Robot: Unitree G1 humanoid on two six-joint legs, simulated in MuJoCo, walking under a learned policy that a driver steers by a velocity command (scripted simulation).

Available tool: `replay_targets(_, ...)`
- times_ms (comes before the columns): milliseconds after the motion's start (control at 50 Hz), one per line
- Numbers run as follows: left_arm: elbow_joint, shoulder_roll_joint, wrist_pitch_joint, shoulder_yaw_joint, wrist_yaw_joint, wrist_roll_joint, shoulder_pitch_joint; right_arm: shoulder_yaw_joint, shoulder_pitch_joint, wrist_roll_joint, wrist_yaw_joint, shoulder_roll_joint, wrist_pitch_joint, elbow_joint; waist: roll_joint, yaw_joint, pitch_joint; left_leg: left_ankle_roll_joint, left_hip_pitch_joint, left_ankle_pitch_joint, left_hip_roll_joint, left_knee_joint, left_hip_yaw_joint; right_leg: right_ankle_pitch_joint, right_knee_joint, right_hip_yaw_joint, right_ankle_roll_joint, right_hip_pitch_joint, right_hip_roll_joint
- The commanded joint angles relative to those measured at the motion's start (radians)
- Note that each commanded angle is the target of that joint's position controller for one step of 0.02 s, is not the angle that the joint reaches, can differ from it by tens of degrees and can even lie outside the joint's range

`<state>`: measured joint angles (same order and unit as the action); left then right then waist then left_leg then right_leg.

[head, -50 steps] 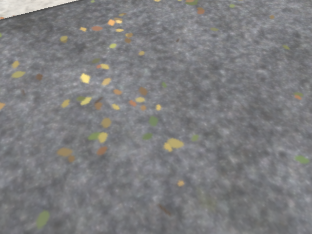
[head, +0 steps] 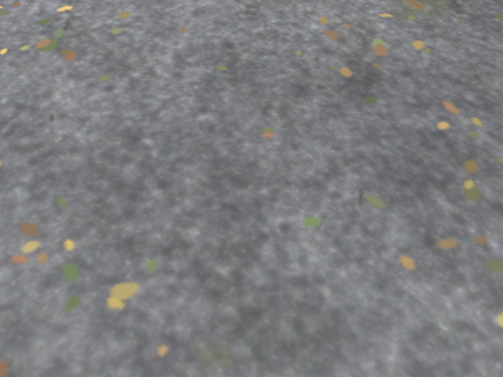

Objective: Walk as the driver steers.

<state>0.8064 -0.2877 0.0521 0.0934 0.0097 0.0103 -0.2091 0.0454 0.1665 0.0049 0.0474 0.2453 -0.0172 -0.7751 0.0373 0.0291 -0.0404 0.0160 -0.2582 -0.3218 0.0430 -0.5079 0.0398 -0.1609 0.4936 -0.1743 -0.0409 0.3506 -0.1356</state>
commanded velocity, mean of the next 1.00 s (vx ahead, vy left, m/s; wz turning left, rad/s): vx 0.00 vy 0.00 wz -0.53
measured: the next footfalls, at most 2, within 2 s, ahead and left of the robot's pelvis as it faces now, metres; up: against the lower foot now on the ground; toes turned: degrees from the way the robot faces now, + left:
right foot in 0.44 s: -0.02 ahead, -0.11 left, +0.00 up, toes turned -17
left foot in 0.98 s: +0.08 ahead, +0.05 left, +0.00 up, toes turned -33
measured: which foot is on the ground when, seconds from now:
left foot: down 0.00-0.44, up 0.46-0.96, down 0.98-1.00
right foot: down 0.00-0.00, up 0.02-0.42, down 0.44-0.98, up 1.00-1.00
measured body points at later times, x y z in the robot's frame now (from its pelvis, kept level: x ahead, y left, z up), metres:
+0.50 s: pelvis -0.03 -0.02 +0.00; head +0.00 -0.05 +0.44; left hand +0.20 +0.20 -0.10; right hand -0.01 -0.32 -0.13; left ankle -0.01 +0.11 -0.70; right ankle -0.06 -0.10 -0.74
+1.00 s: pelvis -0.02 -0.01 +0.00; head +0.01 -0.01 +0.45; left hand +0.21 +0.17 -0.13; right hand -0.04 -0.31 -0.10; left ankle +0.04 +0.07 -0.74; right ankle -0.06 -0.10 -0.73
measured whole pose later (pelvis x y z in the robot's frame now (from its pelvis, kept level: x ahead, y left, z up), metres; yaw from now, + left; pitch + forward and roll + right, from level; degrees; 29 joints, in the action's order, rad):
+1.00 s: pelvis -0.02 -0.01 +0.00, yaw -31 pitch +0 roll -1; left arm 0.76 -0.29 0.04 0.04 0.00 0.01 -0.23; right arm 0.03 0.18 0.02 0.03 0.27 -0.03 -0.72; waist 0.03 0.01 -0.05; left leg 0.03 -0.24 -0.21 0.03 -0.48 0.01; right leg -0.27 0.53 -0.20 -0.04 0.25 -0.15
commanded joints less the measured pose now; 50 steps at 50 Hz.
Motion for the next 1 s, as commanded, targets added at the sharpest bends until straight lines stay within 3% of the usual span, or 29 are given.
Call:
replay_targets(20, -0.096, -0.060, -0.015, 0.016, -0.012, -0.013, 0.022, 0.060, 0.053, 0.023, 0.012, 0.272, 0.011, 0.064, -0.314, -0.029, 0.051, 0.170, 0.159, 0.022, -0.433, 0.351, 0.462, -0.384, 0.268, 0.072, 0.023, 0.247, -0.066)
replay_targets(40, -0.075, -0.131, -0.015, 0.029, -0.014, 0.026, 0.022, 0.050, 0.029, 0.032, 0.006, 0.216, 0.010, 0.079, -0.183, -0.023, 0.036, 0.223, 0.064, 0.126, -0.450, 0.321, 0.412, -0.387, 0.471, 0.052, 0.031, 0.206, 0.028)
replay_targets(60, -0.057, -0.133, -0.012, 0.037, -0.005, 0.023, -0.004, 0.030, -0.024, 0.025, 0.003, 0.153, 0.013, 0.093, -0.125, 0.014, 0.028, 0.209, 0.018, 0.193, -0.386, 0.295, 0.310, -0.334, 0.556, 0.047, 0.031, 0.163, 0.036)
replay_targets(80, -0.040, -0.127, -0.004, 0.037, 0.005, 0.020, -0.038, 0.021, -0.071, 0.023, -0.001, 0.125, 0.012, 0.106, -0.118, 0.041, 0.016, 0.176, 0.010, 0.245, -0.319, 0.275, 0.203, -0.278, 0.624, 0.062, 0.039, 0.155, 0.043)
replay_targets(100, -0.035, -0.123, 0.005, 0.037, 0.017, 0.020, -0.051, 0.019, -0.082, 0.019, 0.000, 0.122, 0.015, 0.112, -0.159, 0.043, 0.024, 0.160, 0.044, 0.286, -0.280, 0.259, 0.136, -0.239, 0.672, 0.077, 0.049, 0.173, 0.049)
replay_targets(140, -0.036, -0.114, 0.013, 0.029, 0.031, 0.013, -0.042, 0.020, -0.044, 0.021, -0.001, 0.123, 0.015, 0.114, -0.174, 0.010, 0.032, 0.165, 0.110, 0.383, -0.254, 0.230, 0.063, -0.227, 0.680, 0.113, 0.081, 0.207, 0.060)
replay_targets(220, -0.080, -0.089, 0.022, 0.011, 0.040, 0.008, 0.049, 0.036, 0.081, 0.020, -0.002, 0.160, 0.017, 0.081, -0.175, -0.062, 0.047, 0.198, 0.269, 0.507, -0.310, 0.188, 0.049, -0.260, 0.539, 0.138, 0.113, 0.248, 0.093)
replay_targets(340, -0.124, -0.075, 0.022, -0.009, 0.047, -0.009, 0.077, 0.052, 0.058, 0.027, -0.029, 0.204, 0.014, 0.078, -0.229, -0.068, 0.070, 0.180, 0.195, 0.558, -0.333, 0.129, -0.043, -0.305, 0.274, 0.231, 0.069, 0.031, 0.112)
replay_targets(400, -0.130, -0.074, 0.011, -0.010, 0.042, -0.008, 0.044, 0.059, 0.043, 0.015, -0.038, 0.223, 0.007, 0.073, -0.222, -0.040, 0.084, 0.142, 0.162, 0.532, -0.342, 0.050, -0.074, -0.224, 0.089, 0.263, 0.032, -0.076, 0.100)
replay_targets(420, -0.122, -0.075, 0.001, -0.010, 0.034, 0.002, 0.011, 0.060, 0.038, 0.007, -0.039, 0.220, 0.003, 0.069, -0.184, -0.010, 0.090, 0.095, 0.105, 0.456, -0.330, -0.019, -0.111, -0.100, -0.051, 0.258, 0.016, -0.165, 0.091)
replay_targets(440, -0.113, -0.121, -0.013, 0.000, 0.021, 0.019, -0.026, 0.056, 0.075, 0.008, -0.042, 0.199, -0.001, 0.060, -0.055, 0.005, 0.104, 0.029, -0.014, 0.288, -0.287, -0.168, -0.168, -0.014, -0.175, 0.122, -0.006, -0.289, 0.150)
replay_targets(460, -0.142, -0.260, -0.030, 0.025, 0.011, 0.016, -0.031, 0.028, 0.090, 0.023, -0.049, 0.093, -0.012, 0.115, 0.252, -0.028, 0.103, -0.057, -0.311, -0.285, -0.138, -0.437, -0.237, 0.290, -0.212, -0.313, -0.100, -0.408, 0.468)
replay_targets(480, -0.123, -0.298, -0.031, 0.046, 0.015, -0.002, -0.125, 0.028, -0.012, 0.023, -0.029, 0.128, -0.031, 0.147, 0.180, 0.059, 0.108, -0.056, -0.336, -0.352, -0.070, -0.555, -0.075, 0.520, -0.163, -0.345, -0.248, -0.317, 0.529)
replay_targets(500, -0.113, -0.245, -0.029, 0.031, 0.011, -0.005, -0.106, 0.032, -0.019, 0.011, -0.026, 0.141, -0.040, 0.139, 0.109, 0.029, 0.063, -0.052, -0.351, -0.286, -0.093, -0.619, -0.033, 0.512, -0.154, -0.257, -0.259, -0.304, 0.473)
replay_targets(520, -0.122, -0.192, -0.026, 0.015, 0.005, -0.008, -0.033, 0.034, -0.008, 0.001, -0.029, 0.147, -0.036, 0.123, 0.079, -0.005, 0.019, -0.046, -0.347, -0.188, -0.105, -0.606, -0.014, 0.432, -0.167, -0.176, -0.224, -0.264, 0.400)
replay_targets(540, -0.136, -0.165, -0.021, 0.006, -0.003, -0.006, 0.034, 0.040, 0.009, 0.005, -0.032, 0.162, -0.027, 0.110, 0.078, -0.033, 0.014, -0.046, -0.341, -0.117, -0.111, -0.574, -0.010, 0.362, -0.175, -0.129, -0.180, -0.262, 0.333)
replay_targets(580, -0.142, -0.149, -0.021, -0.002, -0.010, -0.011, 0.038, 0.046, 0.052, 0.025, -0.040, 0.178, -0.026, 0.089, 0.091, -0.040, 0.064, -0.058, -0.306, -0.058, -0.090, -0.595, -0.020, 0.445, -0.162, -0.100, -0.173, -0.279, 0.293)
replay_targets(640, -0.133, -0.170, -0.028, 0.005, -0.005, -0.010, -0.006, 0.040, 0.040, 0.016, -0.043, 0.156, -0.035, 0.096, 0.056, -0.028, 0.079, -0.068, -0.315, -0.042, -0.078, -0.556, -0.014, 0.390, -0.165, -0.132, -0.180, -0.293, 0.292)
replay_targets(740, -0.126, -0.185, -0.025, 0.011, -0.005, 0.002, -0.055, 0.036, -0.008, 0.017, -0.034, 0.150, -0.039, 0.118, 0.079, 0.000, 0.054, -0.068, -0.329, -0.063, -0.060, -0.430, 0.005, 0.232, -0.171, -0.230, -0.199, -0.282, 0.293)
replay_targets(820, -0.124, -0.174, -0.026, 0.005, -0.006, 0.012, -0.054, 0.027, -0.012, 0.009, -0.030, 0.138, -0.031, 0.120, 0.074, 0.005, 0.071, -0.047, -0.237, -0.073, -0.046, -0.341, -0.003, 0.266, -0.146, -0.244, -0.198, -0.241, 0.292)
replay_targets(900, -0.116, -0.167, -0.021, -0.003, -0.006, 0.017, -0.026, 0.019, 0.007, -0.002, -0.024, 0.132, -0.025, 0.121, 0.084, -0.007, 0.076, -0.017, -0.088, -0.095, -0.022, -0.207, -0.018, 0.341, -0.113, -0.268, -0.172, -0.182, 0.282)
replay_targets(940, -0.109, -0.156, -0.018, -0.010, -0.011, 0.007, 0.005, 0.012, 0.059, -0.003, -0.019, 0.116, -0.017, 0.105, 0.071, -0.045, 0.074, 0.000, 0.037, -0.007, -0.014, -0.015, -0.027, 0.328, -0.083, -0.274, -0.134, -0.145, 0.257)
replay_targets(960, -0.107, -0.137, -0.018, -0.020, -0.016, -0.003, 0.019, 0.007, 0.092, 0.005, -0.014, 0.105, -0.008, 0.094, 0.047, -0.070, 0.073, 0.011, 0.141, 0.117, -0.034, 0.153, -0.011, 0.233, -0.062, -0.267, -0.089, -0.094, 0.227)
replay_targets(980, -0.108, -0.085, -0.024, -0.036, -0.018, -0.004, -0.011, 0.008, 0.078, 0.023, -0.005, 0.147, 0.005, 0.102, -0.069, -0.045, 0.082, 0.032, 0.210, 0.130, -0.178, 0.248, 0.140, 0.055, 0.012, -0.206, -0.030, -0.034, 0.167)
replay_targets(1000, -0.102, -0.046, -0.026, -0.047, -0.020, -0.009, -0.079, 0.008, -0.001, 0.023, -0.007, 0.211, 0.013, 0.137, -0.224, 0.005, 0.078, 0.104, 0.218, 0.252, -0.368, 0.303, 0.373, -0.243, 0.121, -0.050, 0.011, 0.052, 0.018)
Velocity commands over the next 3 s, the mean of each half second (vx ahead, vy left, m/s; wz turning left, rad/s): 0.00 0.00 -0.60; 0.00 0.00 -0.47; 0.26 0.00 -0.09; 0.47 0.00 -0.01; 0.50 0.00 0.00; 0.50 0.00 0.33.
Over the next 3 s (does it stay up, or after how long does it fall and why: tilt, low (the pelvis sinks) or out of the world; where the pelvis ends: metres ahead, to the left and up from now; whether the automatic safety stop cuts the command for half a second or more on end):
stays up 0.76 -0.47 -0.02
